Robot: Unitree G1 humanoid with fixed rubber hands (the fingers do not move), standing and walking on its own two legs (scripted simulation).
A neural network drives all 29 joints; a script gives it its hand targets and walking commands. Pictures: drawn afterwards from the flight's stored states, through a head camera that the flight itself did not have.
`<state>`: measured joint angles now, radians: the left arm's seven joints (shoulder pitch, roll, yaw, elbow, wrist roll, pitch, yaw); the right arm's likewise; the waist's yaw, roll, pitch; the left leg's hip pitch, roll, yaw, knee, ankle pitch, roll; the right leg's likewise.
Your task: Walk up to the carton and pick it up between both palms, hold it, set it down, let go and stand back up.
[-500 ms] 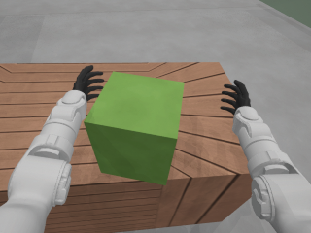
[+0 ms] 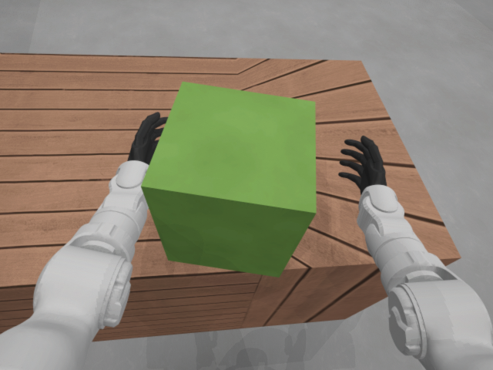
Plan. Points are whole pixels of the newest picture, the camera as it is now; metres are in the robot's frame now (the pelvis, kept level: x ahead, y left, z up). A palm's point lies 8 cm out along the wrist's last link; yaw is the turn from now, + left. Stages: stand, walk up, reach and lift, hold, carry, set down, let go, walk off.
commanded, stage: reach and lift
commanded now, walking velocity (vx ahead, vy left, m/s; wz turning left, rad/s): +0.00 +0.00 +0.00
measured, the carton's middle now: (235, 188) +0.42 +0.01 +0.03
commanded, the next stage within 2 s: none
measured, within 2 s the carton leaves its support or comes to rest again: leaves its support in 1.84 s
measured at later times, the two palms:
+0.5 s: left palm (166, 162) +0.46 +0.13 +0.05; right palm (346, 186) +0.41 -0.17 +0.05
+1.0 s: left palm (179, 170) +0.44 +0.11 +0.05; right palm (359, 201) +0.38 -0.19 +0.05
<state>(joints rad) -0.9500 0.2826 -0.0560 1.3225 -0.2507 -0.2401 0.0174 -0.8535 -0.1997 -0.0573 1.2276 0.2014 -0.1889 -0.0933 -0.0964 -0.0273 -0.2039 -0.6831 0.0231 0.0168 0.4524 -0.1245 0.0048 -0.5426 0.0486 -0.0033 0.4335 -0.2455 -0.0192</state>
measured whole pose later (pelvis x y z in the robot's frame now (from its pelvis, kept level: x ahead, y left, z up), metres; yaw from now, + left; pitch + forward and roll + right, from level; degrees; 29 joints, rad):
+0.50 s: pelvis +0.00 +0.00 +0.00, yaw +0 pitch +21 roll -1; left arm -0.94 0.19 0.03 1.29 -0.08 -0.24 0.03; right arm -0.84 -0.04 -0.19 1.18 0.16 -0.24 -0.15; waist -0.10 -0.02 -0.20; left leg -0.69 0.03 0.02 0.45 -0.13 0.00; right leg -0.55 0.05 0.00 0.43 -0.24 -0.02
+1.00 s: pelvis -0.01 +0.00 +0.00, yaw +0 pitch +17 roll -1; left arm -0.94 0.08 0.36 1.27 0.25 -0.26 0.01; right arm -0.76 0.09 -0.65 0.99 -0.31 -0.25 -0.09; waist -0.10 -0.02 -0.14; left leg -0.63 0.03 0.02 0.45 -0.12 0.00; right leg -0.50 0.05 0.00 0.43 -0.24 -0.02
